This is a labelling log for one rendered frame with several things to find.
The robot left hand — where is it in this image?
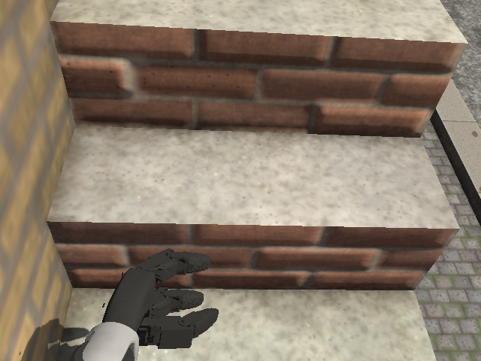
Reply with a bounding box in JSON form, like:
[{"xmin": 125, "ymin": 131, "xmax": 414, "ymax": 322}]
[{"xmin": 102, "ymin": 248, "xmax": 219, "ymax": 349}]

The robot left forearm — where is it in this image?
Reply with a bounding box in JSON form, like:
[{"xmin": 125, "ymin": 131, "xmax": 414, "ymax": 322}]
[{"xmin": 70, "ymin": 322, "xmax": 139, "ymax": 361}]

